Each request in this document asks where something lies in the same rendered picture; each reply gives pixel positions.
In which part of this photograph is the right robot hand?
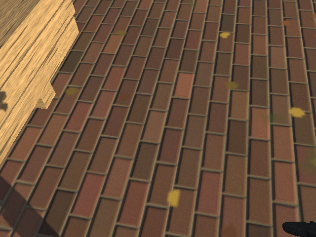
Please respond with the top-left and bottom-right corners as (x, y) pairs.
(282, 221), (316, 237)

